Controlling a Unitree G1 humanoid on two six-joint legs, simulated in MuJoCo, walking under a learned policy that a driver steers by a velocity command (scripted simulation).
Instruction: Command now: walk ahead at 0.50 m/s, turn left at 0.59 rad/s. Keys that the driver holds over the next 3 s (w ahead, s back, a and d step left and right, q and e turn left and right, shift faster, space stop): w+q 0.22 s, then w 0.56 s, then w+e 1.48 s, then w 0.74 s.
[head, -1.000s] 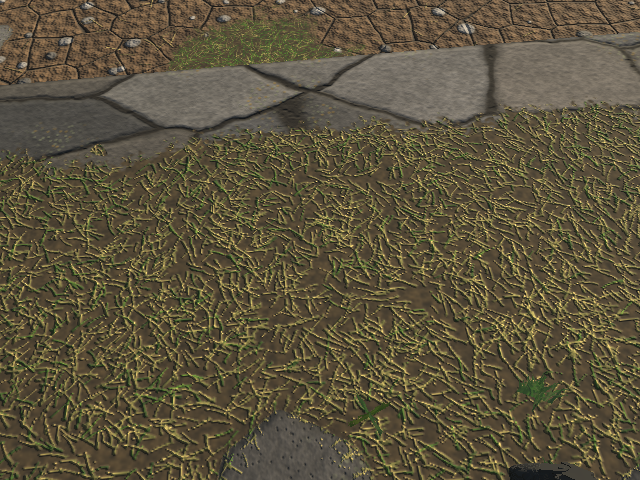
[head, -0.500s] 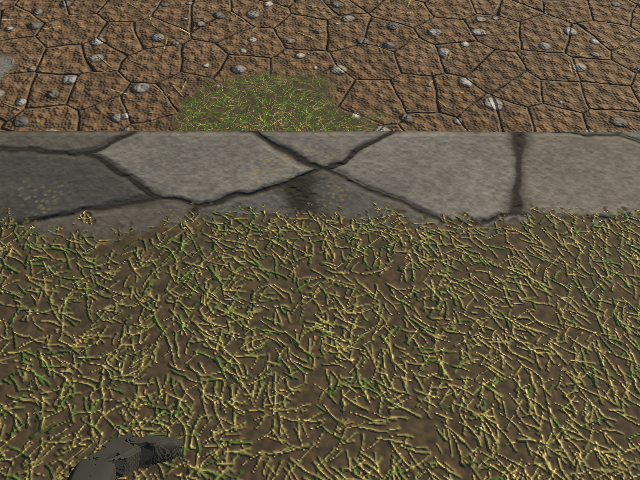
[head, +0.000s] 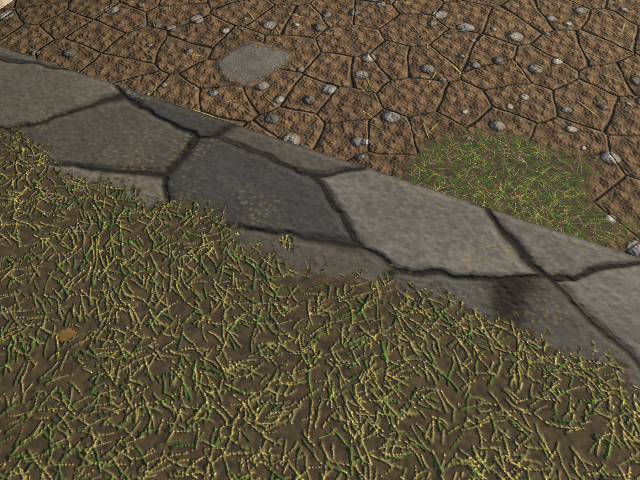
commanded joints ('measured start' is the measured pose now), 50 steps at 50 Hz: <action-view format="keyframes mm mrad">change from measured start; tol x32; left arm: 1 14 152 31 -38 1 -3 12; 30 -494 88 0 -267 9 54 -40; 36 88 262 57 -119 42 21 14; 50 -9 140 36 -26 -22 12 -15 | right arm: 1 -113 -32 4 -100 -4 -13 7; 7 333 -173 -62 17 -29 -28 -40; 37 519 -85 -8 146 49 -86 -87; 50 48 -32 21 11 -2 -47 -52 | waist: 1 -10 -117 50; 8 -124 211 -321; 30 -142 19 56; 37 28 -305 -375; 50 -40 -103 29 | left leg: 1 27 -15 60 -108 -41 30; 6 465 -169 111 -269 -208 140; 8 1019 270 -630 -379 -317 323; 16 516 79 -262 -585 242 210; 34 766 88 -170 -272 823 83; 37 149 -209 -92 538 -467 21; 50 86 6 -17 -19 -35 -97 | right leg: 1 6 -283 67 -43 525 -97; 6 -4 -279 -30 493 943 -62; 8 -684 -61 17 1126 -285 31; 9 -791 -42 216 1191 -242 29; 30 -720 -64 166 388 238 -15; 35 -65 -26 200 237 159 -129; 37 294 -449 954 90 121 -321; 50 -218 -144 409 -82 349 -205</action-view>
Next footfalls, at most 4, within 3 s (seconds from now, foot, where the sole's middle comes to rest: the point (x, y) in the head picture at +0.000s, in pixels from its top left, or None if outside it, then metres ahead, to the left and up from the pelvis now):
0.12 left None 0.22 0.10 -0.78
0.70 right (349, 427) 0.57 0.02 -0.78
1.20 left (251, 333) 0.79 0.25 -0.78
1.74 right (356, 256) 1.02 0.01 -0.78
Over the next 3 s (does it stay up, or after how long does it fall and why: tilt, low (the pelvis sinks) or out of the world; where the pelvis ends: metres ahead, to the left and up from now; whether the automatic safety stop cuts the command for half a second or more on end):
stays up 1.43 -0.28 -0.20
